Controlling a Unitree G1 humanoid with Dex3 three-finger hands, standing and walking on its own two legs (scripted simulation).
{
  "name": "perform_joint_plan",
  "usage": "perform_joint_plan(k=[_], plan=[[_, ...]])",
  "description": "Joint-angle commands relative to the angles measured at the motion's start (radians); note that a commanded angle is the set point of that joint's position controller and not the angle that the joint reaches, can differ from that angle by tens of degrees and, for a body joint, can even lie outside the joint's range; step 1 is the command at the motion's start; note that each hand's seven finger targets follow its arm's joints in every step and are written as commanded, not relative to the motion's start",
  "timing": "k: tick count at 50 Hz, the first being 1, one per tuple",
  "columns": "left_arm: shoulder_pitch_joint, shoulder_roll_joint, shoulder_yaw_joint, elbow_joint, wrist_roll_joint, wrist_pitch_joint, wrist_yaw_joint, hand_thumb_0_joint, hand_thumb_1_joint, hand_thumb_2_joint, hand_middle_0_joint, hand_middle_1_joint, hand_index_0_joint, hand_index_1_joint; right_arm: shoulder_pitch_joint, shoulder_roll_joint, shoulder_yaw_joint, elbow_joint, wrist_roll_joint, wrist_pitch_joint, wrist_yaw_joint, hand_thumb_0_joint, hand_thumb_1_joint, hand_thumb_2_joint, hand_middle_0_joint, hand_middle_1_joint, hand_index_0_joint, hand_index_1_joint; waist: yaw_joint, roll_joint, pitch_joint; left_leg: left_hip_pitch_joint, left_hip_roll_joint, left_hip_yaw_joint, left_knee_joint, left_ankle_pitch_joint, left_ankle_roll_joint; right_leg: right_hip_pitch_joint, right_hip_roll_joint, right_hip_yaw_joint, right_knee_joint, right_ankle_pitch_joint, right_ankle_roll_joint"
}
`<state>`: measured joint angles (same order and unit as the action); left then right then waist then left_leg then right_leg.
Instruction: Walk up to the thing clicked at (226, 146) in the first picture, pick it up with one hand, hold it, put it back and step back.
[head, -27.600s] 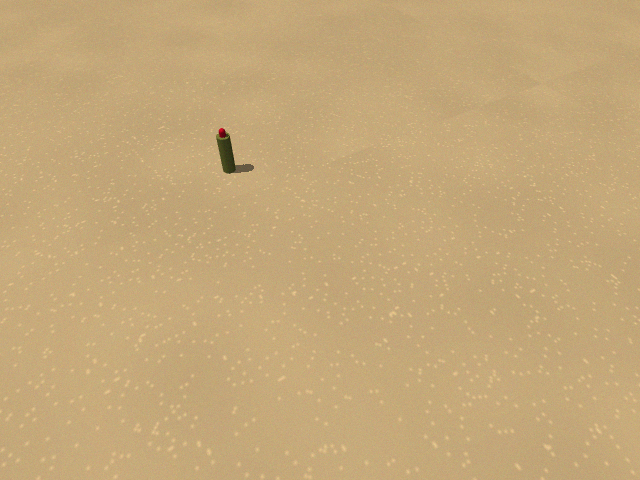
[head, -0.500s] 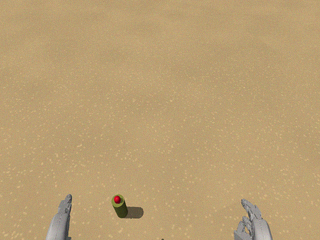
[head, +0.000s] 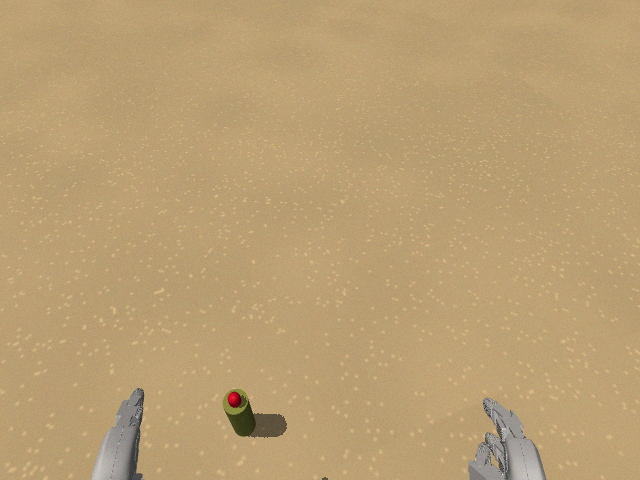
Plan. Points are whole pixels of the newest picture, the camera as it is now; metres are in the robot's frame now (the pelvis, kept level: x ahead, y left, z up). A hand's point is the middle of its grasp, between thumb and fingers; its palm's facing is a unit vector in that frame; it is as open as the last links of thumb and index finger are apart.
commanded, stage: stand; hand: left
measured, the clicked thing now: (239, 411) +0.39 +0.20 -0.61
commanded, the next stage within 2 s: none
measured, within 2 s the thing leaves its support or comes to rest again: neither
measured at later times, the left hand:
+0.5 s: hand out of the picture +0.10 +0.25 -0.11, palm faces +0.00 -0.94 -0.35, open 8.2 cm
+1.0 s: hand out of the picture +0.02 +0.26 -0.11, palm faces +0.01 -0.94 -0.35, open 7.4 cm
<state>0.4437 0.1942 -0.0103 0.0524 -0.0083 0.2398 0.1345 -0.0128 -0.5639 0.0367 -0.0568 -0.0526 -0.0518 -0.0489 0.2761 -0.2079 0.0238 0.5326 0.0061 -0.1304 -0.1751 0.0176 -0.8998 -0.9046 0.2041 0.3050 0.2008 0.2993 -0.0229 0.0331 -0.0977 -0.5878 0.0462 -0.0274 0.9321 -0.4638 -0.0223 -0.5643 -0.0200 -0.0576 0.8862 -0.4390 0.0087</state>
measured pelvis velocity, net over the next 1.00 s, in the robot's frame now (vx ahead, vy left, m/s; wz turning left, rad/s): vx -0.02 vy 0.02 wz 0.03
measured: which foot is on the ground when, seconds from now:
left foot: down 0.00-1.00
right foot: down 0.00-1.00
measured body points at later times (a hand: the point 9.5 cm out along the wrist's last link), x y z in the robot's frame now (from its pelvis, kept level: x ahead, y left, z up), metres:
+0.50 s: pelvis -0.01 +0.01 +0.03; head +0.00 +0.01 +0.48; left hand +0.10 +0.29 -0.09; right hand +0.09 -0.28 -0.09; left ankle +0.01 +0.13 -0.69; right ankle +0.01 -0.13 -0.69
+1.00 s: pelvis -0.02 +0.02 +0.05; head -0.03 +0.01 +0.50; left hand +0.02 +0.31 -0.08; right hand +0.05 -0.27 -0.09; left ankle +0.01 +0.13 -0.69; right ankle +0.01 -0.13 -0.69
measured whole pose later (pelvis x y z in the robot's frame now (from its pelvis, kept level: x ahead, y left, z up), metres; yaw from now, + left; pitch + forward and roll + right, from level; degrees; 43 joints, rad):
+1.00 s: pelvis -0.02 +0.02 +0.05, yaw +1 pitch -4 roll +0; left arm 0.18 0.32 0.00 1.13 0.03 -0.01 0.01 0.00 0.91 0.90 -0.20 -0.30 -0.20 -0.30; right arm 0.16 -0.31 -0.02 1.11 -0.03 0.00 -0.01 0.01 -0.90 -0.90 0.20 0.30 0.20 0.30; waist 0.01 0.01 0.05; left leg -0.14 -0.02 -0.01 0.39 -0.18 0.01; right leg -0.13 -0.07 -0.06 0.39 -0.19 0.04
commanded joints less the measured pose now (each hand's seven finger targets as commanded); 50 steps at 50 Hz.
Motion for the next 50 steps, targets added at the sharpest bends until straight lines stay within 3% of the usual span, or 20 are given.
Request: perform_joint_plan(k=[1,2,7,9,10,11,13,15,17,20,23,28,31,33,36,39,41,45,48,50], plan=[[-0.014,0.108,0.066,-0.19,0.009,-0.053,0.016,0.0,-0.354,0.268,-0.2,-0.286,-0.2,-0.285,-0.073,-0.107,-0.044,-0.162,0.0,-0.054,-0.009,0.0,-0.9,-0.9,0.2,0.3,0.2,0.3,0.01,-0.019,-0.084,0.047,-0.04,0.031,-0.15,0.188,0.026,0.06,0.027,-0.007,-0.159,0.167,-0.013],[-0.027,0.1,0.052,-0.191,0.009,-0.052,0.014,0.0,-0.274,0.348,-0.2,-0.3,-0.2,-0.3,-0.075,-0.113,-0.047,-0.165,0.001,-0.056,-0.009,0.0,-0.9,-0.9,0.2,0.3,0.2,0.3,0.004,-0.016,-0.075,0.049,-0.038,0.031,-0.154,0.174,0.026,0.052,0.027,-0.007,-0.156,0.155,-0.012],[-0.022,0.105,0.06,-0.194,0.009,-0.05,0.014,0.0,0.126,0.748,-0.2,-0.3,-0.2,-0.3,-0.063,-0.115,-0.05,-0.156,0.0,-0.056,-0.013,0.0,-0.9,-0.9,0.2,0.3,0.2,0.3,-0.002,-0.025,-0.111,0.072,-0.037,0.033,-0.131,0.257,0.029,0.073,0.024,-0.002,-0.145,0.247,-0.008],[-0.025,0.102,0.06,-0.199,0.009,-0.051,0.015,0.0,0.286,0.9,-0.2,-0.3,-0.2,-0.3,-0.065,-0.116,-0.05,-0.155,-0.002,-0.055,-0.011,0.0,-0.9,-0.9,0.2,0.3,0.2,0.3,0.005,0.005,-0.103,0.069,-0.033,0.024,-0.151,0.226,0.023,0.066,0.029,-0.01,-0.136,0.201,-0.016],[-0.172,0.243,0.101,0.152,0.102,-0.152,-0.035,0.0,0.366,0.9,-0.2,-0.3,-0.2,-0.3,-0.123,-0.251,-0.09,0.048,-0.111,0.017,0.048,0.0,-0.9,-0.9,0.2,0.3,0.2,0.3,0.037,-0.074,0.052,0.059,-0.008,-0.035,-0.18,0.306,0.055,0.184,-0.067,0.085,-0.189,0.197,-0.071],[-0.152,0.258,0.11,0.235,0.112,-0.193,-0.061,0.0,0.446,0.9,-0.2,-0.3,-0.2,-0.3,-0.093,-0.242,-0.099,0.083,-0.118,0.043,0.079,0.0,-0.9,-0.9,0.2,0.3,0.2,0.3,0.037,-0.11,-0.012,0.104,0.0,-0.017,-0.178,0.286,0.081,0.204,-0.087,0.114,-0.188,0.225,-0.093],[-0.149,0.272,0.091,0.305,0.089,-0.24,-0.088,0.0,0.606,0.9,-0.2,-0.3,-0.2,-0.3,-0.109,-0.234,-0.101,0.096,-0.092,0.061,0.111,0.0,-0.9,-0.9,0.2,0.3,0.2,0.3,0.032,-0.075,-0.006,0.153,-0.013,-0.034,-0.196,0.258,0.087,0.193,-0.095,0.146,-0.229,0.216,-0.103],[-0.208,0.269,0.085,0.385,0.071,-0.258,-0.102,0.0,0.766,0.9,-0.2,-0.3,-0.2,-0.3,-0.099,-0.219,-0.097,0.131,-0.065,0.065,0.14,0.0,-0.9,-0.9,0.2,0.3,0.2,0.3,0.029,-0.088,0.006,0.175,-0.026,-0.023,-0.23,0.214,0.072,0.198,-0.111,0.167,-0.278,0.161,-0.092],[-0.223,0.27,0.082,0.458,0.059,-0.267,-0.105,0.0,0.899,0.9,-0.2,-0.3,-0.2,-0.3,-0.113,-0.233,-0.105,0.163,-0.059,0.066,0.153,0.0,-0.9,-0.9,0.2,0.3,0.2,0.3,0.035,-0.059,-0.01,0.232,-0.018,-0.034,-0.257,0.247,0.077,0.211,-0.103,0.139,-0.297,0.201,-0.075],[-0.261,0.279,0.081,0.564,0.053,-0.278,-0.102,0.0,0.899,0.9,-0.2,-0.3,-0.2,-0.3,-0.109,-0.242,-0.104,0.222,-0.062,0.074,0.157,0.0,-0.9,-0.9,0.2,0.3,0.2,0.3,0.028,-0.031,0.01,0.272,-0.003,-0.05,-0.32,0.297,0.075,0.25,-0.093,0.114,-0.303,0.254,-0.055],[-0.267,0.281,0.075,0.652,0.05,-0.281,-0.101,0.0,0.899,0.9,-0.2,-0.3,-0.2,-0.3,-0.131,-0.243,-0.102,0.265,-0.059,0.085,0.159,0.0,-0.9,-0.9,0.2,0.3,0.2,0.3,0.036,-0.041,0.067,0.277,0.002,-0.064,-0.386,0.272,0.072,0.268,-0.091,0.106,-0.368,0.212,-0.045],[-0.265,0.288,0.067,0.779,0.041,-0.279,-0.099,0.0,0.899,0.9,-0.2,-0.3,-0.2,-0.3,-0.124,-0.267,-0.095,0.349,-0.048,0.093,0.157,0.0,-0.9,-0.9,0.2,0.3,0.2,0.3,0.039,-0.013,0.055,0.337,0.029,-0.086,-0.473,0.366,0.063,0.385,-0.094,0.089,-0.418,0.306,-0.036],[-0.281,0.293,0.062,0.838,0.036,-0.271,-0.099,0.0,0.899,0.9,-0.2,-0.3,-0.2,-0.3,-0.133,-0.289,-0.091,0.394,-0.044,0.095,0.152,0.0,-0.9,-0.9,0.2,0.3,0.2,0.3,0.041,0.014,0.07,0.373,0.044,-0.1,-0.534,0.389,0.06,0.408,-0.091,0.079,-0.449,0.292,-0.029],[-0.28,0.298,0.058,0.878,0.035,-0.266,-0.101,0.0,0.899,0.9,-0.2,-0.3,-0.2,-0.3,-0.135,-0.295,-0.089,0.422,-0.04,0.101,0.152,0.0,-0.9,-0.9,0.2,0.3,0.2,0.3,0.038,0.015,0.111,0.346,0.047,-0.112,-0.593,0.284,0.057,0.419,-0.087,0.072,-0.475,0.24,-0.024],[-0.276,0.309,0.053,0.929,0.037,-0.265,-0.103,0.0,0.899,0.9,-0.2,-0.3,-0.2,-0.3,-0.146,-0.304,-0.088,0.454,-0.035,0.108,0.153,0.0,-0.9,-0.9,0.2,0.3,0.2,0.3,0.039,-0.001,0.146,0.346,0.047,-0.114,-0.625,0.225,0.054,0.423,-0.093,0.077,-0.515,0.212,-0.021],[-0.288,0.313,0.049,0.959,0.037,-0.269,-0.103,0.0,0.899,0.9,-0.2,-0.3,-0.2,-0.3,-0.142,-0.304,-0.087,0.48,-0.034,0.107,0.155,0.0,-0.9,-0.9,0.2,0.3,0.2,0.3,0.034,-0.008,0.127,0.373,0.047,-0.108,-0.632,0.268,0.052,0.445,-0.104,0.082,-0.539,0.233,-0.018],[-0.294,0.314,0.048,0.98,0.038,-0.267,-0.105,0.0,0.899,0.9,-0.2,-0.3,-0.2,-0.3,-0.142,-0.307,-0.087,0.495,-0.033,0.11,0.156,0.0,-0.9,-0.9,0.2,0.3,0.2,0.3,0.028,-0.006,0.154,0.366,0.047,-0.111,-0.656,0.203,0.049,0.424,-0.097,0.078,-0.549,0.19,-0.013],[-0.299,0.325,0.048,1.01,0.037,-0.268,-0.107,0.0,0.899,0.9,-0.2,-0.3,-0.2,-0.3,-0.153,-0.296,-0.081,0.511,-0.032,0.112,0.159,0.0,-0.9,-0.9,0.2,0.3,0.2,0.3,0.032,-0.03,0.164,0.358,0.046,-0.112,-0.675,0.194,0.049,0.431,-0.101,0.08,-0.563,0.187,-0.012],[-0.303,0.316,0.044,1.024,0.039,-0.27,-0.105,0.0,0.899,0.9,-0.2,-0.3,-0.2,-0.3,-0.158,-0.299,-0.084,0.521,-0.031,0.115,0.159,0.0,-0.9,-0.9,0.2,0.3,0.2,0.3,0.03,-0.041,0.16,0.377,0.043,-0.101,-0.658,0.226,0.049,0.419,-0.11,0.088,-0.589,0.162,-0.011],[-0.304,0.32,0.044,1.029,0.036,-0.272,-0.107,0.0,0.899,0.9,-0.2,-0.3,-0.2,-0.3,-0.159,-0.3,-0.082,0.526,-0.029,0.112,0.161,0.0,-0.9,-0.9,0.2,0.3,0.2,0.3,0.028,-0.033,0.137,0.408,0.044,-0.096,-0.649,0.263,0.051,0.428,-0.115,0.092,-0.596,0.201,-0.011]])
